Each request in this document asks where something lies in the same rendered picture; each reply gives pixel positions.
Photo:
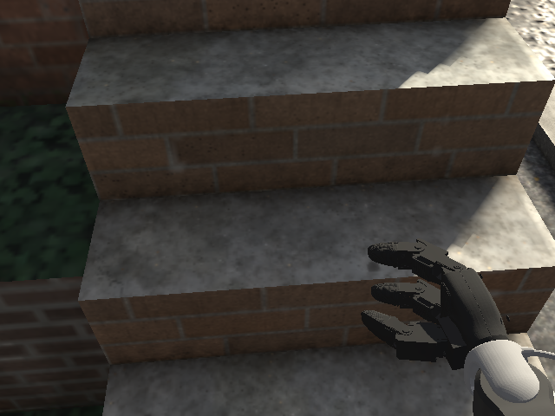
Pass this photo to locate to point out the right robot forearm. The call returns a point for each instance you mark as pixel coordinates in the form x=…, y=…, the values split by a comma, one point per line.
x=503, y=383

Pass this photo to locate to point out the right robot hand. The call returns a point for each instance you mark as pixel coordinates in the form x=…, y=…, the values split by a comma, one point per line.
x=463, y=309

